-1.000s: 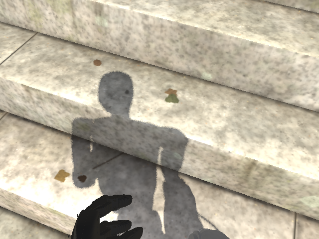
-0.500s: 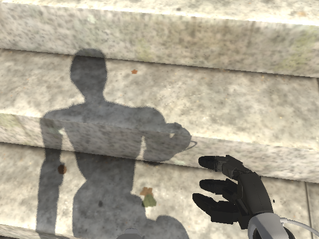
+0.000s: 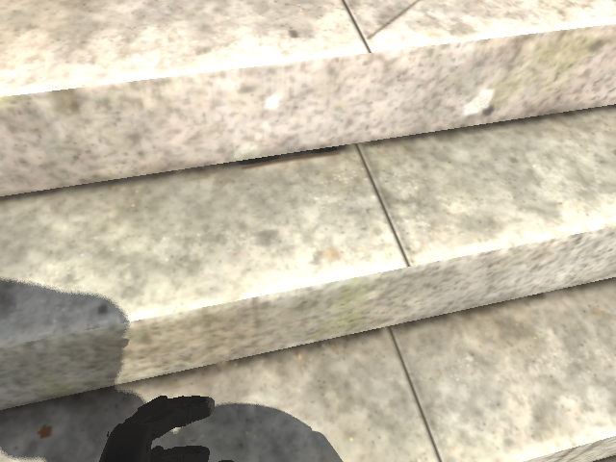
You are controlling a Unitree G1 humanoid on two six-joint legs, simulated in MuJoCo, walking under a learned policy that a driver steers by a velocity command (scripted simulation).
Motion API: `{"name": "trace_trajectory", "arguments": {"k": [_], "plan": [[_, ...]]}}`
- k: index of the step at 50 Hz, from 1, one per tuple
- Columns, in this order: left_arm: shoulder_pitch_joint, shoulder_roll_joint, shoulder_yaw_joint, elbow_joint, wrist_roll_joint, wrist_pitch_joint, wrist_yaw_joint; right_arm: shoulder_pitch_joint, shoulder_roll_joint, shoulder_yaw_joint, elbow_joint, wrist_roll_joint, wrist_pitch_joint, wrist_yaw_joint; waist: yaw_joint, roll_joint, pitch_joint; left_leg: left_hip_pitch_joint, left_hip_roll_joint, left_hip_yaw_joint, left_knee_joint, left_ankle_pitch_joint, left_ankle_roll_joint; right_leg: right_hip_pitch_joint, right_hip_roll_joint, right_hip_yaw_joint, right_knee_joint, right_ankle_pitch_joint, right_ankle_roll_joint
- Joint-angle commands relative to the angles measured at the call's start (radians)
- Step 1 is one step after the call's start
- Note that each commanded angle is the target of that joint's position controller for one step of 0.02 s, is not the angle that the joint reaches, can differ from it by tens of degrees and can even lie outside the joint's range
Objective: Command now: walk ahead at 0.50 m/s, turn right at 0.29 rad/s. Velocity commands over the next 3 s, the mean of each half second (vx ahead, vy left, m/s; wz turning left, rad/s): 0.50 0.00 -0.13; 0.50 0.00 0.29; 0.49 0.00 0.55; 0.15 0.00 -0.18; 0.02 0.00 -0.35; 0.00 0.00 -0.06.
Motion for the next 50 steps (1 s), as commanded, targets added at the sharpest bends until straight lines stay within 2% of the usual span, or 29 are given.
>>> {"name": "trace_trajectory", "arguments": {"k": [1, 3, 5, 10, 13, 16, 17, 18, 20, 21, 22, 23, 24, 26, 27, 29, 31, 33, 35, 38, 40, 41, 43, 44, 45, 46, 47, 49, 50], "plan": [[0.162, 0.288, 0.134, 0.043, 0.007, -0.021, -0.002, -0.22, -0.013, -0.018, -0.309, -0.068, -0.028, 0.011, 0.104, -0.022, -0.43, -0.607, -0.179, -0.215, 1.225, 0.038, 0.014, 0.739, -0.294, 0.983, -0.952, -0.321, -0.111], [0.223, 0.139, 0.102, 0.207, -0.004, -0.078, -0.01, -0.262, 0.078, 0.031, -0.364, -0.081, -0.012, -0.028, 0.044, 0.067, -0.083, -0.813, -0.159, -0.17, 1.29, 0.026, 0.065, 0.542, -0.23, 0.672, -0.847, -0.023, -0.096], [0.293, 0.035, 0.064, 0.29, 0.002, -0.101, -0.017, -0.197, 0.136, 0.068, -0.36, -0.077, 0.014, -0.037, -0.008, 0.047, -0.02, -0.884, -0.154, -0.164, 1.327, -0.018, 0.086, 0.519, -0.201, 0.464, -0.844, 0.276, -0.058], [0.456, 0.056, 0.041, 0.406, 0.009, -0.16, -0.037, -0.444, 0.163, 0.105, -0.435, -0.026, 0.064, -0.073, 0.045, -0.044, 0.019, -1.211, -0.198, -0.066, 1.566, -0.276, 0.114, 0.602, -0.245, 0.374, -1.014, 0.328, -0.082], [0.487, 0.076, 0.037, 0.43, -0.006, -0.156, -0.036, -0.613, 0.171, 0.135, -0.533, -0.039, 0.077, -0.074, 0.026, 0.002, 0.067, -1.245, -0.127, -0.011, 1.326, -0.295, 0.129, 0.589, -0.215, 0.294, -1.128, 0.175, -0.013], [0.507, 0.117, 0.046, 0.402, -0.044, -0.13, 0.034, -0.699, 0.153, 0.147, -0.566, -0.039, 0.091, -0.052, 0.063, -0.045, -0.039, -0.713, -0.108, 0.119, 0.768, -0.271, 0.124, 0.525, -0.193, 0.209, -1.382, 0.611, -0.074], [0.445, 0.136, 0.046, 0.355, -0.055, -0.131, 0.042, -0.586, 0.144, 0.141, -0.494, -0.018, 0.089, -0.047, 0.023, -0.013, -0.128, -0.408, -0.163, 0.185, 0.602, -0.271, 0.13, 0.469, -0.183, 0.122, -1.312, 1.066, -0.087], [0.493, 0.195, 0.056, 0.346, -0.067, -0.144, 0.047, -0.464, 0.109, 0.123, -0.437, -0.006, 0.098, -0.062, -0.001, -0.082, -0.255, -0.277, -0.224, 0.214, 0.593, -0.367, 0.129, 0.607, -0.225, 0.107, -1.166, 1.68, -0.117], [0.472, 0.305, 0.099, 0.315, -0.076, -0.177, 0.029, -0.231, 0.011, 0.078, -0.358, 0.001, 0.121, -0.07, -0.103, -0.161, -0.415, -0.187, -0.269, 0.152, 0.313, -0.451, 0.127, 0.898, -0.288, 0.143, -0.805, 2.102, -0.118], [0.434, 0.306, 0.11, 0.293, -0.068, -0.189, 0.001, -0.187, -0.041, 0.054, -0.34, -0.025, 0.115, -0.069, -0.14, -0.161, -0.452, -0.086, -0.267, 0.057, 0.151, -0.465, 0.14, 0.9, -0.269, 0.146, -0.581, 2.035, -0.097], [0.421, 0.238, 0.112, 0.225, -0.052, -0.216, -0.03, -0.089, -0.138, 0.013, -0.292, -0.058, 0.115, -0.078, -0.135, -0.027, -0.447, 0.078, -0.07, -0.385, -0.037, -0.495, 0.246, 0.609, -0.189, 0.178, -0.246, 1.658, -0.048], [0.365, 0.149, 0.114, 0.179, -0.014, -0.202, -0.074, -0.073, -0.197, -0.025, -0.236, -0.052, 0.143, -0.091, -0.128, 0.221, -0.397, 0.089, 0.085, -0.956, -0.498, -0.618, 0.376, 0.268, 0.077, 0.195, 0.307, 0.453, 0.005], [0.331, 0.039, 0.091, 0.102, 0.04, -0.191, -0.069, -0.202, -0.155, -0.03, -0.217, -0.038, 0.123, -0.08, -0.043, 0.114, -0.308, -0.024, 0.119, -1.016, -0.583, -0.791, 0.342, 0.069, 0.067, 0.353, 0.767, 0.397, 0.018], [0.213, -0.077, 0.035, -0.01, 0.053, -0.162, -0.03, -0.244, -0.029, -0.004, -0.087, -0.042, 0.075, -0.065, 0.075, -0.025, 0.003, -0.231, 0.084, -0.666, -0.505, -0.735, 0.216, -0.184, 0.021, 0.329, 0.916, 0.461, -0.031], [0.234, -0.103, 0.012, -0.014, 0.033, -0.147, -0.015, -0.22, 0.065, 0.022, -0.02, -0.053, 0.06, -0.059, 0.122, -0.054, 0.061, -0.296, 0.043, -0.496, -0.48, -0.534, 0.171, -0.222, 0.015, 0.344, 0.942, 0.445, -0.041], [0.257, -0.126, -0.014, -0.003, 0.019, -0.119, 0.001, -0.139, 0.13, 0.041, 0.045, -0.048, 0.041, -0.047, 0.139, -0.038, 0.08, -0.266, -0.009, -0.303, -0.498, -0.216, 0.152, -0.288, -0.01, 0.337, 0.948, 0.36, -0.031], [0.174, -0.085, -0.017, -0.052, 0.018, -0.094, 0.006, -0.197, 0.056, 0.036, 0.035, -0.026, 0.017, -0.033, 0.184, -0.002, 0.128, -0.32, -0.027, -0.213, -0.586, -0.185, 0.145, -0.304, -0.077, 0.241, 0.739, 0.303, 0.001], [0.032, -0.085, -0.023, -0.094, 0.004, -0.082, 0.023, -0.098, -0.001, 0.035, 0.053, -0.027, -0.008, -0.036, 0.119, 0.028, 0.095, -0.266, -0.009, -0.234, -0.664, -0.078, 0.203, -0.358, -0.084, 0.105, 0.876, 0.258, 0.006], [-0.087, -0.118, -0.038, -0.165, 0.02, -0.081, 0.024, 0.02, -0.061, 0.015, 0.079, -0.031, -0.017, -0.044, 0.069, 0.061, 0.083, -0.049, 0.022, -0.294, -0.692, -0.183, 0.202, -0.588, -0.142, 0.111, 0.997, 0.126, -0.013], [-0.276, -0.129, -0.064, -0.271, 0.024, -0.079, -0.001, 0.159, -0.056, 0.005, 0.101, -0.032, 0.014, -0.071, -0.007, 0.038, 0.058, 0.052, -0.029, -0.289, -0.78, -0.187, 0.184, -0.554, -0.18, 0.063, 0.661, 0.079, -0.018], [-0.318, -0.115, -0.077, -0.294, -0.005, -0.074, -0.02, 0.141, -0.049, -0.002, 0.063, -0.001, 0.034, -0.096, -0.023, 0.072, -0.028, -0.074, -0.048, -0.204, -0.978, 0.164, 0.217, -0.007, -0.163, -0.025, 0.133, 0.068, -0.028], [-0.163, -0.113, -0.056, -0.204, -0.021, -0.077, -0.021, 0.076, -0.069, 0.0, 0.011, -0.003, 0.028, -0.095, 0.034, 0.085, -0.165, -0.113, -0.045, -0.138, -0.849, 0.75, 0.223, 0.325, -0.063, -0.084, 0.051, 0.053, -0.028], [0.191, 0.008, 0.011, -0.11, -0.029, -0.051, 0.012, 0.055, -0.253, -0.055, -0.046, -0.002, -0.014, -0.069, 0.195, 0.196, -0.469, 0.143, 0.029, -0.169, -0.458, 1.497, 0.201, 0.596, 0.004, -0.019, -0.048, 0.019, -0.03], [0.285, 0.104, 0.043, -0.089, -0.013, -0.049, 0.015, -0.035, -0.271, -0.07, -0.08, 0.012, -0.039, -0.038, 0.266, 0.17, -0.522, 0.158, 0.001, -0.166, -0.208, 1.389, 0.158, 0.688, -0.027, 0.074, -0.232, 0.017, -0.037], [0.368, 0.181, 0.074, -0.035, 0.025, -0.056, 0.032, -0.085, -0.189, -0.062, -0.151, 0.024, -0.055, -0.006, 0.271, -0.028, -0.553, -0.202, -0.123, -0.171, 0.146, 1.05, 0.103, 0.901, -0.271, 0.532, -0.436, -0.176, -0.125], [0.345, 0.254, 0.105, -0.038, 0.022, -0.032, 0.039, -0.14, -0.114, -0.064, -0.211, -0.026, -0.048, 0.024, 0.277, -0.246, -0.543, -0.409, -0.311, -0.16, 0.662, -0.012, 0.07, 0.854, -0.431, 1.001, -0.858, -0.344, -0.205], [0.207, 0.22, 0.104, -0.025, 0.001, -0.025, 0.03, -0.151, -0.032, -0.06, -0.258, -0.07, -0.033, 0.016, 0.187, -0.166, -0.469, -0.565, -0.251, -0.271, 1.072, -0.053, 0.051, 0.748, -0.452, 1.087, -0.949, -0.518, -0.182], [0.111, 0.102, 0.079, 0.122, -0.015, -0.078, 0.014, -0.225, 0.067, -0.013, -0.349, -0.106, 0.005, -0.027, 0.043, 0.01, -0.133, -0.775, -0.186, -0.188, 1.228, 0.03, 0.093, 0.52, -0.43, 0.781, -0.877, -0.449, -0.109], [0.158, 0.027, 0.063, 0.219, 0.0, -0.097, 0.012, -0.216, 0.102, 0.009, -0.356, -0.095, 0.019, -0.033, 0.009, 0.054, -0.03, -0.832, -0.184, -0.208, 1.268, 0.006, 0.116, 0.448, -0.399, 0.601, -0.866, -0.242, -0.069]]}}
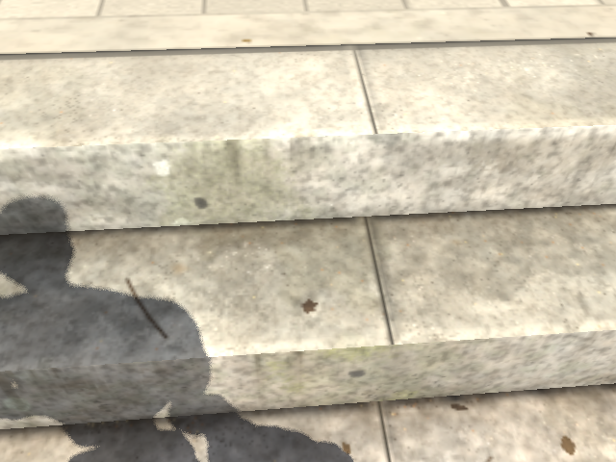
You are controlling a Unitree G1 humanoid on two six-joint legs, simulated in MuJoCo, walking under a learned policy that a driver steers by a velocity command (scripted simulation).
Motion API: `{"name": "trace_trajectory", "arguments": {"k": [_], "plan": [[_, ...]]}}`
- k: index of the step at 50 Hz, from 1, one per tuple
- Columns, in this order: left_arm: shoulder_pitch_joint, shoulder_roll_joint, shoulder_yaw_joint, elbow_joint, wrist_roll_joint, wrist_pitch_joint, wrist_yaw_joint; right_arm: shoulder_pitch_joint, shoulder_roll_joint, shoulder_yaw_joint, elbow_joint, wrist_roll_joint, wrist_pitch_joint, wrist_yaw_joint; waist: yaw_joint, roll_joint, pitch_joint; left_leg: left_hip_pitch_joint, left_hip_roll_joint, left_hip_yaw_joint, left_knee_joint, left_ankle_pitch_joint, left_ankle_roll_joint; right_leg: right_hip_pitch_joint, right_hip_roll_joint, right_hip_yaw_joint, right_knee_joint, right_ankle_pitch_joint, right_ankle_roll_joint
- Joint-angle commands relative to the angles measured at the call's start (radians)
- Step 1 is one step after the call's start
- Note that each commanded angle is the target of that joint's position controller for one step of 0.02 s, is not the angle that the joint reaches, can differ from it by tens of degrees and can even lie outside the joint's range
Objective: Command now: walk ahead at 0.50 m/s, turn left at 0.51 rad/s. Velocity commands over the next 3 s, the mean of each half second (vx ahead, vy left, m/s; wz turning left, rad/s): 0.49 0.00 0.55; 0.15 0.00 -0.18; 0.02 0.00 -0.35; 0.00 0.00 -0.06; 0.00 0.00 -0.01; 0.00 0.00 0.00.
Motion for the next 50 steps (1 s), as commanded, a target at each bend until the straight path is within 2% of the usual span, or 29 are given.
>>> {"name": "trace_trajectory", "arguments": {"k": [1, 4, 9, 11, 13, 14, 15, 16, 17, 18, 19, 20, 21, 22, 25, 26, 30, 33, 35, 38, 39, 41, 42, 44, 45, 46, 47, 48, 50], "plan": [[0.122, -0.044, 0.012, 0.174, 0.018, -0.055, -0.009, -0.106, 0.166, 0.08, -0.203, -0.01, 0.012, -0.012, -0.046, 0.011, 0.056, -0.454, 0.033, -0.058, 0.494, -0.002, 0.051, 0.22, -0.263, 0.537, -0.726, -0.056, -0.096], [0.14, -0.042, 0.004, 0.24, 0.018, -0.099, -0.022, -0.114, 0.137, 0.086, -0.198, 0.044, 0.054, -0.029, -0.093, -0.03, 0.139, -0.529, 0.046, -0.095, 0.324, -0.07, 0.031, 0.219, -0.245, 0.24, -0.811, 0.2, -0.052], [0.301, 0.127, 0.033, 0.311, 0.023, -0.146, -0.042, -0.407, 0.117, 0.087, -0.313, 0.033, 0.091, -0.07, -0.022, -0.067, 0.145, -0.877, 0.01, -0.012, 0.637, -0.35, 0.068, 0.523, -0.272, 0.118, -0.988, 0.221, -0.075], [0.362, 0.11, 0.027, 0.328, 0.015, -0.13, -0.032, -0.545, 0.117, 0.108, -0.383, 0.031, 0.094, -0.059, -0.017, 0.003, 0.161, -0.849, 0.051, 0.054, 0.352, -0.365, 0.067, 0.535, -0.201, 0.025, -1.053, 0.142, -0.025], [0.401, 0.134, 0.028, 0.321, 0.012, -0.113, -0.009, -0.605, 0.065, 0.107, -0.407, 0.017, 0.114, -0.032, 0.036, -0.034, 0.119, -0.684, 0.077, 0.235, 0.072, -0.323, 0.046, 0.531, -0.182, -0.032, -1.19, 0.301, -0.073], [0.412, 0.168, 0.034, 0.323, -0.015, -0.111, 0.007, -0.619, 0.096, 0.129, -0.431, 0.026, 0.123, -0.014, 0.043, -0.122, 0.064, -0.519, 0.123, 0.282, -0.094, -0.354, 0.07, 0.556, -0.187, -0.065, -1.283, 0.44, -0.101], [0.338, 0.146, 0.025, 0.286, -0.028, -0.101, 0.012, -0.526, 0.089, 0.123, -0.36, 0.042, 0.125, -0.005, 0.02, -0.103, 0.02, -0.236, 0.075, 0.379, -0.276, -0.385, 0.075, 0.482, -0.144, -0.149, -1.236, 0.721, -0.124], [0.378, 0.231, 0.035, 0.26, -0.057, -0.105, 0.026, -0.469, 0.074, 0.118, -0.329, 0.053, 0.122, -0.007, 0.01, -0.116, -0.085, -0.048, -0.004, 0.42, -0.351, -0.437, 0.064, 0.554, -0.188, -0.134, -1.08, 1.421, -0.15], [0.368, 0.319, 0.055, 0.235, -0.059, -0.109, 0.027, -0.267, 0.068, 0.107, -0.278, 0.049, 0.131, -0.027, -0.08, -0.219, -0.237, 0.054, -0.035, 0.393, -0.345, -0.442, 0.073, 0.707, -0.263, -0.114, -0.867, 1.943, -0.158], [0.332, 0.358, 0.073, 0.203, -0.079, -0.106, 0.005, -0.095, -0.004, 0.087, -0.232, 0.042, 0.118, -0.034, -0.128, -0.263, -0.365, 0.166, -0.085, 0.335, -0.498, -0.483, 0.096, 0.831, -0.272, -0.094, -0.624, 2.084, -0.136], [0.315, 0.372, 0.084, 0.144, -0.081, -0.109, -0.022, -0.042, -0.077, 0.055, -0.226, 0.032, 0.112, -0.028, -0.146, -0.273, -0.431, 0.314, -0.114, 0.185, -0.715, -0.487, 0.101, 0.789, -0.251, -0.05, -0.365, 1.886, -0.106], [0.245, 0.299, 0.074, 0.036, -0.049, -0.125, -0.059, -0.069, -0.184, 0.017, -0.208, 0.034, 0.121, -0.044, -0.112, -0.082, -0.418, 0.471, 0.042, -0.302, -0.958, -0.68, 0.186, 0.39, -0.12, 0.013, -0.022, 1.349, -0.021], [0.138, 0.231, 0.082, -0.042, -0.007, -0.126, -0.101, -0.154, -0.281, -0.038, -0.233, 0.042, 0.146, -0.047, -0.093, 0.078, -0.425, 0.487, 0.173, -0.875, -1.369, -1.0, 0.237, 0.083, 0.104, 0.161, 0.511, 0.414, 0.044], [0.118, 0.091, 0.059, -0.1, 0.034, -0.122, -0.09, -0.295, -0.272, -0.039, -0.258, 0.022, 0.142, -0.039, -0.019, 0.019, -0.411, 0.451, 0.23, -0.889, -1.455, -0.915, 0.168, -0.065, 0.071, 0.339, 0.909, 0.433, 0.049], [0.12, -0.055, -0.009, -0.172, 0.049, -0.086, -0.011, -0.203, -0.07, 0.013, -0.044, 0.029, 0.06, -0.028, 0.095, -0.126, 0.01, 0.141, 0.164, -0.434, -1.259, -0.402, 0.091, -0.301, 0.025, 0.28, 1.045, 0.465, 0.002], [0.171, -0.072, -0.025, -0.172, 0.05, -0.076, 0.001, -0.161, -0.038, 0.023, -0.014, 0.025, 0.047, -0.022, 0.121, -0.102, 0.054, 0.136, 0.158, -0.282, -1.24, -0.048, 0.052, -0.316, 0.017, 0.294, 1.03, 0.432, -0.001], [0.158, -0.051, -0.027, -0.113, 0.01, -0.035, 0.025, 0.007, 0.006, 0.055, 0.094, 0.016, -0.002, -0.017, 0.07, -0.048, 0.053, 0.263, 0.205, -0.104, -1.294, 0.366, 0.026, -0.454, 0.101, 0.288, 1.014, 0.27, -0.003], [-0.013, -0.095, -0.049, -0.176, -0.012, -0.02, 0.048, 0.065, -0.067, 0.048, 0.149, 0.024, -0.034, -0.002, 0.037, -0.014, 0.073, 0.406, 0.238, -0.03, -1.404, 0.212, -0.007, -0.711, 0.164, 0.278, 1.202, 0.137, -0.054], [-0.138, -0.099, -0.07, -0.238, 0.002, 0.0, 0.04, 0.08, -0.02, 0.065, 0.176, 0.036, -0.016, -0.002, 0.045, -0.024, 0.123, 0.339, 0.165, 0.081, -1.462, 0.106, -0.068, -0.674, 0.13, 0.203, 0.952, 0.17, -0.054], [-0.181, -0.077, -0.079, -0.276, 0.002, 0.038, 0.017, 0.106, -0.079, 0.057, 0.16, 0.045, 0.014, -0.059, 0.032, 0.09, 0.014, 0.469, 0.187, 0.134, -1.632, 0.473, 0.006, -0.467, 0.052, 0.022, 0.684, 0.093, -0.037], [-0.127, -0.12, -0.08, -0.241, 0.001, 0.042, 0.017, 0.11, -0.09, 0.054, 0.161, 0.037, 0.013, -0.077, 0.051, 0.111, -0.064, 0.613, 0.219, 0.167, -1.592, 0.695, 0.028, -0.445, 0.036, 0.059, 0.743, 0.1, -0.058], [-0.097, -0.105, -0.084, -0.193, -0.019, 0.048, 0.004, 0.049, -0.131, 0.044, 0.095, 0.073, 0.001, -0.097, 0.073, 0.044, -0.112, 0.55, 0.2, 0.272, -1.551, 1.163, 0.01, -0.108, 0.073, -0.061, 0.39, 0.009, -0.089], [-0.069, -0.066, -0.073, -0.174, -0.04, 0.056, 0.005, 0.06, -0.164, 0.034, 0.072, 0.079, -0.011, -0.101, 0.081, 0.072, -0.169, 0.566, 0.235, 0.237, -1.484, 1.428, 0.021, 0.038, 0.118, -0.091, 0.254, 0.021, -0.087], [0.144, 0.031, -0.041, -0.121, -0.024, 0.076, 0.008, 0.016, -0.233, 0.018, 0.031, 0.095, -0.026, -0.081, 0.162, 0.191, -0.319, 0.685, 0.302, 0.217, -1.16, 1.733, 0.037, 0.253, 0.174, -0.022, 0.044, -0.043, -0.114], [0.198, 0.08, -0.016, -0.113, 0.007, 0.077, 0.0, -0.004, -0.255, 0.011, -0.004, 0.097, -0.028, -0.068, 0.193, 0.161, -0.338, 0.621, 0.27, 0.217, -0.943, 1.514, 0.018, 0.376, 0.183, 0.112, -0.155, -0.023, -0.141], [0.205, 0.177, 0.023, -0.094, 0.013, 0.086, 0.006, -0.061, -0.215, 0.017, -0.097, 0.078, -0.028, -0.04, 0.2, -0.118, -0.314, 0.217, 0.106, 0.191, -0.541, 0.661, -0.064, 0.527, -0.04, 0.603, -0.351, 0.161, -0.315], [0.118, 0.193, 0.05, -0.128, 0.018, 0.111, 0.035, -0.152, -0.173, 0.016, -0.149, 0.027, -0.004, -0.015, 0.192, -0.202, -0.349, 0.039, -0.089, 0.063, -0.005, -0.145, -0.102, 0.438, -0.137, 1.11, -0.691, 0.248, -0.435], [0.014, 0.157, 0.044, -0.137, 0.019, 0.096, 0.037, -0.122, -0.033, 0.047, -0.204, -0.004, 0.02, -0.007, 0.09, -0.106, -0.251, -0.118, -0.043, -0.04, 0.276, -0.158, -0.113, 0.327, -0.167, 1.07, -0.73, 0.115, -0.408], [0.003, 0.086, 0.031, -0.04, 0.019, 0.064, 0.044, -0.14, 0.042, 0.078, -0.257, -0.026, 0.056, -0.047, -0.02, 0.05, 0.069, -0.258, 0.004, -0.021, 0.32, -0.106, -0.077, 0.031, -0.102, 0.809, -0.633, -0.17, -0.258]]}}
Over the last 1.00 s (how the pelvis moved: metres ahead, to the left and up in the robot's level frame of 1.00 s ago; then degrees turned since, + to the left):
0.57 -0.01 0.42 9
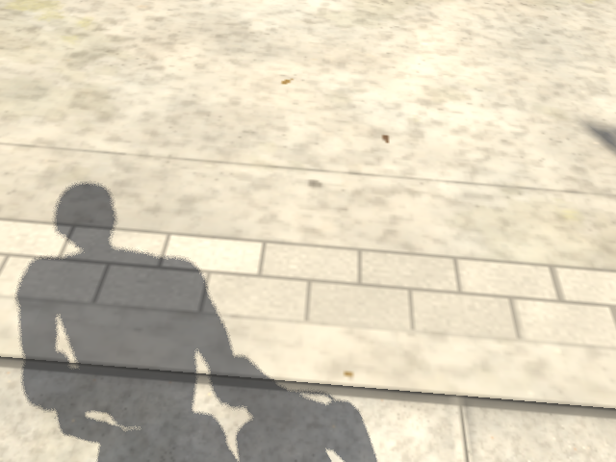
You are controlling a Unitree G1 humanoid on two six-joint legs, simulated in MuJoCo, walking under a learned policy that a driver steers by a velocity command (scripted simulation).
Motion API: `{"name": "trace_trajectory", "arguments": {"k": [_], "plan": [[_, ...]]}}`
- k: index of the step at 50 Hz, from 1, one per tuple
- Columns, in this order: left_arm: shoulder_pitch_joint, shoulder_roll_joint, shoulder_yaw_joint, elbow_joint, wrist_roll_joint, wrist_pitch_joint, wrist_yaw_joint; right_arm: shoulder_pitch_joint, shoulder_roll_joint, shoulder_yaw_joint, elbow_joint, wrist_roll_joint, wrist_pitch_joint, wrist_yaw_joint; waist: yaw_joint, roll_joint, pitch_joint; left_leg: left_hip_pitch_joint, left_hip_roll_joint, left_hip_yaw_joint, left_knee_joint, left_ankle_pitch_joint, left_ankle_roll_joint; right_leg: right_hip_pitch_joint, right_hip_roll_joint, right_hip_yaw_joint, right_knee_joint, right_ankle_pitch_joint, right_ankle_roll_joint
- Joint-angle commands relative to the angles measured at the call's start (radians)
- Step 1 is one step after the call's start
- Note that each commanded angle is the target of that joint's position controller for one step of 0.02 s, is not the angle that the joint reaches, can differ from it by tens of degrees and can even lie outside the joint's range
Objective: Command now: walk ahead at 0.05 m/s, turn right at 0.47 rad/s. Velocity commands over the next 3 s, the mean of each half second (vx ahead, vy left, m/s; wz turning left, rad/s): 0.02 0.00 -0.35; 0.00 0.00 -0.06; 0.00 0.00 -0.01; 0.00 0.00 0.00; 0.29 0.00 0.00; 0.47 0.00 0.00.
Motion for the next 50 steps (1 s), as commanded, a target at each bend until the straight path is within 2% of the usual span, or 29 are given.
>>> {"name": "trace_trajectory", "arguments": {"k": [1, 3, 4, 5, 6, 8, 9, 11, 13, 15, 16, 17, 18, 19, 20, 21, 22, 23, 24, 25, 26, 27, 28, 29, 30, 33, 36, 39, 50], "plan": [[-0.054, 0.007, 0.013, 0.02, 0.005, -0.045, 0.011, -0.049, 0.063, 0.037, -0.204, -0.042, 0.024, -0.022, -0.105, 0.099, 0.092, -0.353, 0.002, -0.063, 0.463, -0.052, 0.008, -0.008, -0.229, 0.67, -0.638, -0.136, -0.083], [-0.047, -0.01, 0.001, 0.044, -0.004, -0.07, -0.003, 0.013, 0.082, 0.049, -0.186, -0.022, 0.046, -0.028, -0.13, 0.052, 0.117, -0.386, 0.014, -0.025, 0.443, -0.006, 0.01, -0.015, -0.165, 0.49, -0.602, 0.037, -0.045], [-0.013, 0.001, 0.002, 0.059, -0.018, -0.078, -0.01, 0.015, 0.091, 0.056, -0.19, -0.024, 0.049, -0.031, -0.133, 0.041, 0.098, -0.392, 0.048, -0.038, 0.321, 0.033, 0.002, 0.043, -0.138, 0.416, -0.579, 0.158, -0.025], [0.025, 0.042, 0.021, 0.069, -0.012, -0.092, -0.013, -0.013, 0.068, 0.051, -0.194, -0.029, 0.034, -0.027, -0.101, 0.031, 0.079, -0.414, 0.043, -0.005, 0.291, 0.036, 0.005, 0.096, -0.133, 0.409, -0.587, 0.298, -0.041], [0.019, 0.086, 0.037, 0.056, -0.012, -0.104, -0.017, -0.024, 0.028, 0.04, -0.187, -0.032, 0.034, -0.031, -0.096, 0.009, 0.047, -0.389, 0.051, 0.031, 0.242, 0.051, -0.002, 0.137, -0.137, 0.4, -0.573, 0.475, -0.057], [0.046, 0.108, 0.049, 0.037, -0.014, -0.103, 0.008, -0.119, 0.026, 0.045, -0.215, -0.023, 0.034, -0.033, -0.056, -0.016, -0.009, -0.405, 0.078, 0.048, 0.109, 0.061, -0.019, 0.236, -0.155, 0.453, -0.578, 0.531, -0.052], [0.028, 0.1, 0.048, 0.009, -0.003, -0.103, 0.015, -0.093, 0.02, 0.035, -0.172, -0.01, 0.036, -0.037, -0.047, -0.038, -0.084, -0.364, 0.067, 0.087, 0.168, 0.095, -0.014, 0.303, -0.179, 0.456, -0.566, 0.691, -0.042], [0.058, 0.107, 0.055, -0.009, -0.001, -0.109, 0.024, -0.134, 0.017, 0.029, -0.176, 0.001, 0.035, -0.038, -0.009, -0.064, -0.114, -0.387, 0.069, 0.085, 0.158, 0.093, -0.017, 0.392, -0.219, 0.507, -0.592, 0.728, -0.051], [0.081, 0.1, 0.058, -0.019, -0.011, -0.107, 0.035, -0.166, 0.03, 0.031, -0.175, 0.001, 0.041, -0.036, 0.014, -0.059, -0.108, -0.407, 0.078, 0.071, 0.11, 0.068, -0.021, 0.466, -0.236, 0.541, -0.611, 0.665, -0.069], [0.083, 0.086, 0.056, -0.032, -0.007, -0.103, 0.046, -0.18, 0.039, 0.035, -0.162, 0.007, 0.05, -0.025, 0.015, -0.059, -0.082, -0.363, 0.09, 0.064, -0.07, 0.03, -0.023, 0.488, -0.236, 0.535, -0.637, 0.594, -0.078], [0.076, 0.076, 0.054, -0.037, -0.003, -0.101, 0.051, -0.186, 0.047, 0.041, -0.158, 0.009, 0.054, -0.019, 0.009, -0.069, -0.069, -0.295, 0.097, 0.067, -0.238, 0.003, -0.021, 0.48, -0.227, 0.512, -0.652, 0.587, -0.063], [0.058, 0.063, 0.05, -0.049, 0.001, -0.098, 0.056, -0.181, 0.052, 0.041, -0.144, 0.021, 0.054, -0.015, 0.006, -0.104, -0.08, -0.194, 0.087, 0.07, -0.351, -0.027, -0.009, 0.465, -0.232, 0.501, -0.671, 0.645, -0.059], [0.049, 0.068, 0.047, -0.056, 0.006, -0.103, 0.055, -0.168, 0.058, 0.041, -0.146, 0.032, 0.057, -0.014, -0.006, -0.162, -0.089, -0.078, 0.086, 0.063, -0.495, -0.108, 0.008, 0.455, -0.244, 0.481, -0.694, 0.762, -0.052], [0.059, 0.076, 0.049, -0.056, 0.01, -0.105, 0.048, -0.138, 0.05, 0.038, -0.139, 0.048, 0.058, -0.016, -0.013, -0.178, -0.097, 0.03, 0.074, 0.066, -0.671, -0.222, 0.015, 0.465, -0.248, 0.463, -0.702, 0.889, -0.045], [0.103, 0.089, 0.05, -0.041, 0.017, -0.102, 0.037, -0.113, 0.038, 0.036, -0.127, 0.071, 0.054, -0.023, 0.003, -0.193, -0.104, 0.089, 0.045, 0.092, -0.809, -0.316, 0.014, 0.528, -0.271, 0.484, -0.719, 1.005, -0.05], [0.127, 0.097, 0.05, -0.034, 0.007, -0.101, 0.028, -0.045, 0.027, 0.029, -0.103, 0.077, 0.047, -0.031, -0.014, -0.178, -0.099, 0.166, 0.036, 0.099, -0.994, -0.243, 0.014, 0.59, -0.269, 0.49, -0.691, 1.051, -0.034], [0.115, 0.079, 0.045, -0.027, -0.015, -0.1, 0.016, 0.005, 0.03, 0.027, -0.068, 0.064, 0.033, -0.037, -0.031, -0.119, -0.078, 0.252, 0.037, 0.105, -1.165, -0.103, 0.014, 0.595, -0.243, 0.457, -0.63, 1.008, -0.005], [0.156, 0.039, 0.039, -0.017, -0.031, -0.101, -0.002, 0.026, 0.004, 0.017, -0.052, 0.031, 0.02, -0.041, -0.008, 0.014, -0.083, 0.357, 0.105, 0.009, -1.212, 0.019, 0.018, 0.516, -0.199, 0.425, -0.517, 0.708, 0.043], [0.253, -0.004, 0.033, -0.015, -0.037, -0.101, -0.022, 0.02, -0.041, 0.015, -0.059, 0.018, 0.017, -0.041, 0.047, 0.251, -0.137, 0.569, 0.285, -0.179, -1.135, 0.679, 0.09, 0.296, -0.121, 0.35, -0.444, 0.138, 0.103], [0.229, 0.013, 0.03, 0.006, -0.063, -0.083, -0.028, -0.019, -0.004, 0.032, -0.092, 0.018, 0.018, -0.042, -0.001, 0.318, -0.185, 0.534, 0.379, -0.297, -1.17, 0.722, 0.221, 0.275, -0.099, 0.281, -0.377, 0.016, 0.151], [0.188, 0.031, 0.035, 0.026, -0.066, -0.074, -0.033, -0.044, 0.043, 0.044, -0.108, 0.015, 0.013, -0.04, -0.005, 0.211, -0.165, 0.467, 0.372, -0.304, -1.219, 0.558, 0.246, 0.295, -0.123, 0.265, -0.37, 0.029, 0.167], [0.158, 0.017, 0.032, 0.039, -0.062, -0.07, -0.037, -0.067, 0.047, 0.05, -0.105, 0.016, 0.011, -0.043, 0.006, 0.155, -0.126, 0.407, 0.324, -0.26, -1.251, 0.354, 0.213, 0.335, -0.137, 0.26, -0.431, 0.068, 0.17], [0.159, 0.002, 0.025, 0.054, -0.053, -0.063, -0.039, -0.06, 0.036, 0.051, -0.093, 0.018, 0.009, -0.047, 0.016, 0.132, -0.077, 0.361, 0.279, -0.215, -1.268, 0.234, 0.165, 0.376, -0.145, 0.258, -0.5, 0.102, 0.168], [0.176, -0.01, 0.02, 0.071, -0.043, -0.055, -0.041, -0.051, 0.019, 0.047, -0.08, 0.023, 0.008, -0.052, 0.027, 0.134, -0.045, 0.316, 0.233, -0.166, -1.282, 0.097, 0.122, 0.434, -0.144, 0.247, -0.572, 0.148, 0.166], [0.195, -0.015, 0.018, 0.093, -0.041, -0.051, -0.039, -0.05, 0.004, 0.041, -0.077, 0.02, 0.015, -0.052, 0.03, 0.139, -0.012, 0.292, 0.191, -0.126, -1.284, -0.018, 0.088, 0.457, -0.134, 0.237, -0.622, 0.199, 0.163], [0.181, 0.026, 0.023, 0.102, -0.03, -0.059, -0.029, -0.009, -0.033, 0.014, -0.064, 0.026, 0.024, -0.045, 0.003, 0.104, 0.033, 0.306, 0.166, -0.125, -1.318, -0.285, 0.055, 0.424, -0.155, 0.248, -0.711, 0.266, 0.158], [0.201, 0.022, 0.023, 0.133, -0.03, -0.076, -0.021, 0.01, -0.016, 0.01, -0.051, 0.027, 0.021, -0.042, -0.012, 0.037, 0.054, 0.367, 0.14, -0.095, -1.31, -0.222, 0.053, 0.369, -0.178, 0.271, -0.755, 0.278, 0.162], [0.229, 0.015, 0.023, 0.159, -0.031, -0.087, -0.021, 0.013, -0.012, 0.004, -0.028, 0.027, 0.018, -0.04, -0.01, 0.017, 0.027, 0.429, 0.133, -0.074, -1.281, -0.142, 0.062, 0.364, -0.182, 0.268, -0.774, 0.292, 0.153], [0.302, 0.015, 0.014, 0.21, -0.025, -0.092, -0.009, 0.036, -0.008, 0.006, 0.051, 0.031, 0.03, -0.036, -0.012, -0.005, 0.049, 0.435, 0.118, -0.034, -1.264, -0.113, 0.062, 0.377, -0.195, 0.274, -0.802, 0.309, 0.134]]}}
Over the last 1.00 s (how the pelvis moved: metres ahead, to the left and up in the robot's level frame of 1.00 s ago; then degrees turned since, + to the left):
0.49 0.11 0.37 6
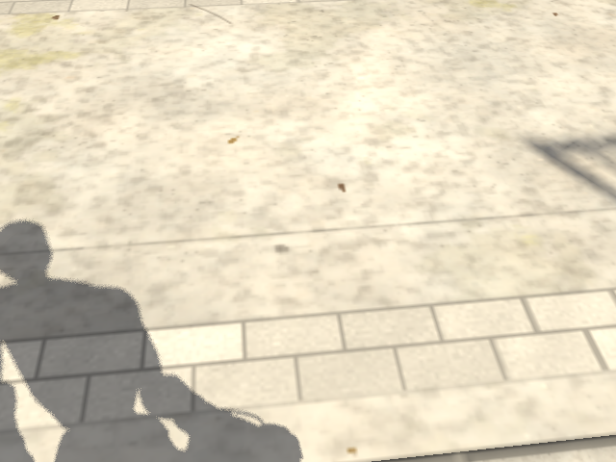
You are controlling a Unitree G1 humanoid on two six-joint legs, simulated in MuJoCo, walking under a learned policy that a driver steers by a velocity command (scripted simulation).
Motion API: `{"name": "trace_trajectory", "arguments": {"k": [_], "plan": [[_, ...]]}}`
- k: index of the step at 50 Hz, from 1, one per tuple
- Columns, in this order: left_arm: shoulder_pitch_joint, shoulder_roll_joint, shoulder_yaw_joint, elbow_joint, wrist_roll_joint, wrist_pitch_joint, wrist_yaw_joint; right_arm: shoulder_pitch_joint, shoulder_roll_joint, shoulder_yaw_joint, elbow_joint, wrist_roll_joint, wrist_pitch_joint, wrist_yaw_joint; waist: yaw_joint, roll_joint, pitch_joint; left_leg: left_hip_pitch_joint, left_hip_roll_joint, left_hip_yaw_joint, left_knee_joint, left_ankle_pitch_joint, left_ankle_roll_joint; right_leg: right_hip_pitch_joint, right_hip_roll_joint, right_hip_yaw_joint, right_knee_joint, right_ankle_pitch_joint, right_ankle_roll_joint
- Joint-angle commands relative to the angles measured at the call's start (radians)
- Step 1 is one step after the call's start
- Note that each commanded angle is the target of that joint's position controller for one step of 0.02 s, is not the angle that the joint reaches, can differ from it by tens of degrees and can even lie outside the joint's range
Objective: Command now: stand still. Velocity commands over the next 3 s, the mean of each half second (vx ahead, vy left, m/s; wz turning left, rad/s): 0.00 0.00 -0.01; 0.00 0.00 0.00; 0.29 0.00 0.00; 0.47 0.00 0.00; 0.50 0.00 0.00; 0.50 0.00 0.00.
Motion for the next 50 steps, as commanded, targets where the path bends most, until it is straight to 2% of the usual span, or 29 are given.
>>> {"name": "trace_trajectory", "arguments": {"k": [1, 22, 44, 46, 50], "plan": [[0.061, 0.054, 0.005, -0.024, 0.001, -0.011, 0.005, 0.036, -0.071, -0.013, -0.024, 0.001, -0.008, -0.001, -0.008, 0.009, 0.045, 0.106, 0.125, -0.145, -0.085, -0.004, 0.042, -0.139, -0.047, 0.026, -0.083, 0.091, -0.077], [0.072, 0.051, -0.017, 0.011, 0.006, -0.01, 0.008, 0.085, -0.076, 0.005, 0.101, 0.006, -0.001, 0.001, -0.012, 0.009, 0.071, 0.067, 0.133, -0.131, -0.078, -0.019, 0.032, -0.099, -0.05, 0.028, -0.111, 0.105, -0.111], [0.095, 0.05, -0.032, 0.024, 0.005, -0.011, 0.008, 0.105, -0.069, 0.016, 0.163, 0.005, 0.005, 0.003, -0.014, 0.018, 0.084, 0.046, 0.14, -0.127, -0.08, -0.033, 0.022, -0.095, -0.049, 0.027, -0.123, 0.089, -0.123], [0.097, 0.053, -0.031, 0.022, 0.009, -0.011, 0.007, 0.125, -0.066, 0.013, 0.173, 0.008, 0.004, 0.004, -0.017, 0.014, 0.075, 0.054, 0.139, -0.123, -0.082, -0.049, 0.021, -0.094, -0.051, 0.03, -0.128, 0.066, -0.122], [0.101, 0.048, -0.034, 0.026, 0.003, -0.011, 0.008, 0.107, -0.065, 0.016, 0.171, 0.003, 0.005, 0.003, -0.013, 0.018, 0.093, 0.039, 0.141, -0.126, -0.082, -0.03, 0.02, -0.095, -0.049, 0.026, -0.126, 0.088, -0.124]]}}
Over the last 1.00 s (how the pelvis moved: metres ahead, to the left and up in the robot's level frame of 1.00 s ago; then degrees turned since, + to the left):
0.12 0.07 0.11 -10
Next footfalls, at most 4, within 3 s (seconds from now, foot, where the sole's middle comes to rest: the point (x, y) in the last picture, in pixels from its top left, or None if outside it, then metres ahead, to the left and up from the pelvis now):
1.62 left None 0.32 0.14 -0.59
2.18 right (310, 373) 0.64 0.02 -0.59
2.68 left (239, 247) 0.97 0.20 -0.59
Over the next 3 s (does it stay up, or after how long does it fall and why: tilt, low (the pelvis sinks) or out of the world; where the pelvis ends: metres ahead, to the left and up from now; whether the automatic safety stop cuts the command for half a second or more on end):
stays up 0.96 0.14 0.20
